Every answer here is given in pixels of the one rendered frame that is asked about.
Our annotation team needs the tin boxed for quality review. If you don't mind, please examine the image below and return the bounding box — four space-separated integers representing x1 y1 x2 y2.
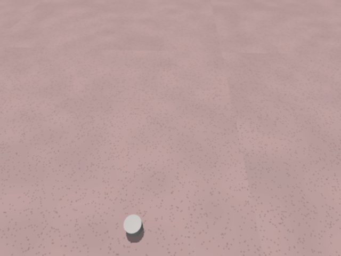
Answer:
124 214 143 237

